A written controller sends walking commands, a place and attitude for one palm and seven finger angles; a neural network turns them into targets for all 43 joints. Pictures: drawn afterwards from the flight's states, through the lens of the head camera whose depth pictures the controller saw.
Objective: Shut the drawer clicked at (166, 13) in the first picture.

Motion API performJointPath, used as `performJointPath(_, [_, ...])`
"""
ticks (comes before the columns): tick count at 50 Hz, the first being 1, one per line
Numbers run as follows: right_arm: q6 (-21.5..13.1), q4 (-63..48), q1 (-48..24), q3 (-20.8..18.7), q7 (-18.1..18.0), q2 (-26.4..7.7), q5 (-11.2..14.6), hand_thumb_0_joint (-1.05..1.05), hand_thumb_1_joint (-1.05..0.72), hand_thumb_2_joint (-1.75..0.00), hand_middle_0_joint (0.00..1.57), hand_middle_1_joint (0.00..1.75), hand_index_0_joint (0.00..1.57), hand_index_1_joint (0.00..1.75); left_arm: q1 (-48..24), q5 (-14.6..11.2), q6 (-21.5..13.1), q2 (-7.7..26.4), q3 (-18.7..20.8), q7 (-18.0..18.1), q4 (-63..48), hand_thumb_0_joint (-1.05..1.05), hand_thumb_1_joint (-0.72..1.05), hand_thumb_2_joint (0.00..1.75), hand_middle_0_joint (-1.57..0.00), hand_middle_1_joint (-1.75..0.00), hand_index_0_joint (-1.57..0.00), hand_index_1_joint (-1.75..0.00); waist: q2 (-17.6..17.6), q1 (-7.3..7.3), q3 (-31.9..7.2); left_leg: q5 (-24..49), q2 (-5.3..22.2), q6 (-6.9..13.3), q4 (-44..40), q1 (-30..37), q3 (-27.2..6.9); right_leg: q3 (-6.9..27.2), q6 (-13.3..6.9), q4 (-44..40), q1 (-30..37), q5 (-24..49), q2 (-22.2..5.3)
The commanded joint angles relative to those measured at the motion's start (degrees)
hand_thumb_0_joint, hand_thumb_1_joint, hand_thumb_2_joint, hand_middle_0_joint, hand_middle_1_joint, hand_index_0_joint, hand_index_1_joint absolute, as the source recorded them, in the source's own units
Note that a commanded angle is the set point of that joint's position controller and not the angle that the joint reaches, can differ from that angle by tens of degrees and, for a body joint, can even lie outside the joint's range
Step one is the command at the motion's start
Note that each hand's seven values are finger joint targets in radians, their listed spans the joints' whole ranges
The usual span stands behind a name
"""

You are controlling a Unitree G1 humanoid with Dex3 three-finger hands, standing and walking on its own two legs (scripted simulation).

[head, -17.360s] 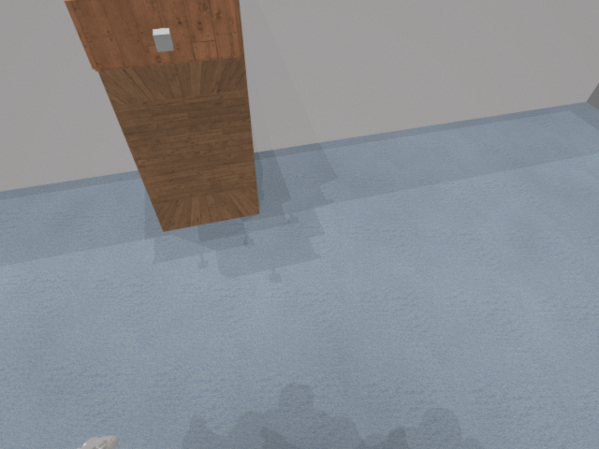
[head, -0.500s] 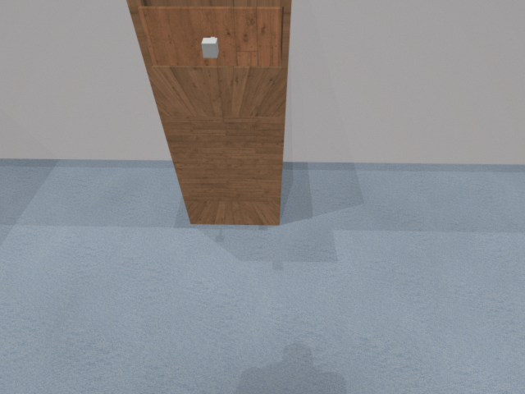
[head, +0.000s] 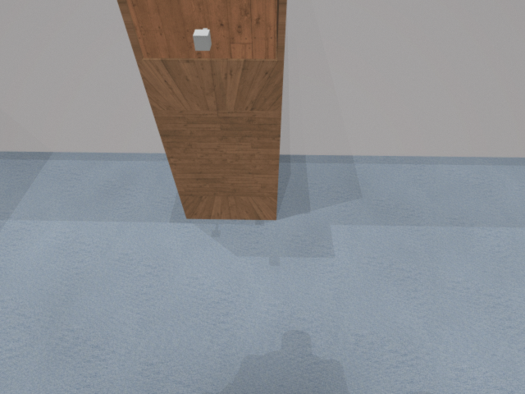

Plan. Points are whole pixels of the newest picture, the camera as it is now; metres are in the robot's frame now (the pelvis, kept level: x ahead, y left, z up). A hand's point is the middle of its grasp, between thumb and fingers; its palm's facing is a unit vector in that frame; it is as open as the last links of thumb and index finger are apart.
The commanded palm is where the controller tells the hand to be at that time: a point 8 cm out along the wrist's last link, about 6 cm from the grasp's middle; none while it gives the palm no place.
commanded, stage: look to check the result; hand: left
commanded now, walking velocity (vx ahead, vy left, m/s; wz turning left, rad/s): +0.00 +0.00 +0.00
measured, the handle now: (203, 36) +0.93 +0.21 +0.10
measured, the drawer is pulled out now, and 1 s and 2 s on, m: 0.00 0.00 0.00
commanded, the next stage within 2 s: stand and wait in 0.16 s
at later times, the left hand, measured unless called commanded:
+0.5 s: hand out of the picture +0.07 +0.22 -0.16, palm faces +0.00 -0.96 -0.29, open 7.4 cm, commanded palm none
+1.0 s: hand out of the picture +0.09 +0.23 -0.16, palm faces -0.02 -0.95 -0.31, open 7.4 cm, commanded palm none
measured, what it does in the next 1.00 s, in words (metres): stands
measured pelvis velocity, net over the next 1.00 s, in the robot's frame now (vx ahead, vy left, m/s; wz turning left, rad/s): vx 0.02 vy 0.00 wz -0.01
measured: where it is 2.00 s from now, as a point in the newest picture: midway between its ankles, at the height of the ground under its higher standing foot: outside the picture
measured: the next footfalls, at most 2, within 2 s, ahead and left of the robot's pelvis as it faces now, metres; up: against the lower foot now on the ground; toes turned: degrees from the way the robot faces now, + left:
none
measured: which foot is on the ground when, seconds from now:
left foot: down 0.00-1.00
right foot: down 0.00-1.00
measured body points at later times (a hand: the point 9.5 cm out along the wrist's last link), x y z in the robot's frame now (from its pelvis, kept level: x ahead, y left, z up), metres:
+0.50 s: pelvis +0.01 +0.00 +0.00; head +0.03 -0.01 +0.45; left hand +0.07 +0.27 -0.14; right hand +0.06 -0.27 -0.15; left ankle +0.02 +0.12 -0.75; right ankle -0.01 -0.10 -0.75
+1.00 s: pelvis +0.02 +0.00 +0.00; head +0.03 -0.01 +0.45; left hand +0.09 +0.28 -0.14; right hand +0.07 -0.28 -0.14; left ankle +0.02 +0.12 -0.75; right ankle -0.01 -0.10 -0.75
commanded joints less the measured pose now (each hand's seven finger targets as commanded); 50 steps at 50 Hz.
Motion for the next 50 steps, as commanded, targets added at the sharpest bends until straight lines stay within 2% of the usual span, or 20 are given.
performJointPath(1, [-0.60,-1.84,1.31,-0.92,-0.55,-7.56,0.24,0.00,-0.90,-0.90,0.20,0.30,0.20,0.30,0.70,0.15,-1.27,8.84,1.12,0.65,-2.08,0.00,0.90,0.90,-0.20,-0.30,-0.20,-0.30,-0.71,-0.04,-1.79,5.17,5.54,1.60,-3.14,2.68,-4.35,6.08,-1.44,-5.13,-2.06,6.65,-7.19])
performJointPath(6, [-0.65,-1.97,0.04,-0.95,-0.42,-8.62,0.20,0.00,-0.90,-0.90,0.20,0.30,0.20,0.30,-0.24,0.22,-1.36,9.83,1.20,0.54,-2.24,0.00,0.90,0.90,-0.20,-0.30,-0.20,-0.30,-0.91,-0.01,-1.63,4.96,5.64,1.48,-3.63,2.81,-4.39,6.19,-1.32,-5.67,-1.90,6.43,-7.26])
performJointPath(8, [-0.74,-2.15,-0.44,-1.02,-0.42,-8.74,0.21,0.00,-0.90,-0.90,0.20,0.30,0.20,0.30,-0.39,0.26,-1.49,10.18,1.35,0.56,-2.36,0.00,0.90,0.90,-0.20,-0.30,-0.20,-0.30,0.05,0.04,-2.34,6.03,5.73,1.53,-3.43,3.36,-4.34,6.36,-1.40,-5.63,-1.32,8.04,-7.42])
performJointPath(22, [-0.98,-2.83,-2.88,-1.23,-0.26,-11.63,0.30,0.00,-0.90,-0.90,0.20,0.30,0.20,0.30,-2.84,0.23,-1.79,12.74,1.71,0.36,-3.45,0.00,0.90,0.90,-0.20,-0.30,-0.20,-0.30,-1.30,0.20,-3.27,7.84,6.01,1.38,-4.21,4.31,-4.65,6.39,-1.26,-6.03,0.10,10.85,-7.58])
performJointPath(27, [-1.09,-2.78,-3.23,-1.20,-0.22,-12.34,0.31,0.00,-0.90,-0.90,0.20,0.30,0.20,0.30,-3.60,0.25,-1.83,13.45,1.79,0.29,-3.65,0.00,0.90,0.90,-0.20,-0.30,-0.20,-0.30,-0.31,0.18,-3.74,8.62,6.17,1.35,-4.51,4.62,-4.67,6.48,-1.32,-6.04,0.78,11.36,-7.64])
performJointPath(32, [-1.15,-2.98,-3.58,-1.35,-0.21,-13.14,0.36,0.00,-0.90,-0.90,0.20,0.30,0.20,0.30,-3.92,0.22,-2.03,14.34,1.89,0.29,-3.78,0.00,0.90,0.90,-0.20,-0.30,-0.20,-0.30,-1.96,0.14,-4.74,9.47,6.35,1.36,-4.47,5.58,-4.60,6.45,-1.29,-6.24,1.37,13.29,-7.88])
performJointPath(38, [-1.16,-2.89,-4.22,-1.29,-0.16,-13.62,0.32,0.00,-0.90,-0.90,0.20,0.30,0.20,0.30,-4.52,0.18,-1.93,14.74,1.76,0.22,-3.82,0.00,0.90,0.90,-0.20,-0.30,-0.20,-0.30,-0.35,0.06,-4.01,8.86,6.47,1.30,-4.95,5.63,-4.55,6.46,-1.25,-6.72,1.23,12.13,-8.07])
performJointPath(42, [-1.18,-2.97,-4.48,-1.42,-0.14,-14.49,0.39,0.00,-0.90,-0.90,0.20,0.30,0.20,0.30,-4.84,0.21,-2.08,15.50,1.86,0.23,-3.94,0.00,0.90,0.90,-0.20,-0.30,-0.20,-0.30,-1.72,0.05,-4.73,9.54,6.55,1.31,-4.94,6.18,-4.58,6.79,-1.24,-6.66,1.49,13.53,-7.96])
performJointPath(45, [-1.29,-3.03,-4.90,-1.41,-0.13,-14.66,0.33,0.00,-0.90,-0.90,0.20,0.30,0.20,0.30,-5.13,0.16,-2.04,15.57,1.71,0.16,-3.91,0.00,0.90,0.90,-0.20,-0.30,-0.20,-0.30,-0.31,-0.01,-4.74,9.47,6.60,1.28,-5.15,6.25,-4.51,6.87,-1.24,-6.78,1.62,13.17,-8.08])
performJointPath(48, [-1.31,-3.21,-4.95,-1.47,-0.14,-15.00,0.34,0.00,-0.90,-0.90,0.20,0.30,0.20,0.30,-5.47,0.19,-2.11,15.89,1.80,0.16,-4.00,0.00,0.90,0.90,-0.20,-0.30,-0.20,-0.30,-1.17,-0.06,-4.87,9.97,6.75,1.26,-5.18,6.42,-4.55,6.71,-1.17,-6.82,1.84,13.76,-8.05])
performJointPath(50, [-1.37,-3.21,-5.25,-1.42,-0.13,-15.22,0.34,0.00,-0.90,-0.90,0.20,0.30,0.20,0.30,-5.42,0.18,-2.12,16.05,1.76,0.15,-4.03,0.00,0.90,0.90,-0.20,-0.30,-0.20,-0.30,-0.54,0.01,-5.08,10.47,6.77,1.29,-5.21,6.62,-4.49,6.81,-1.19,-6.82,2.04,14.28,-8.13])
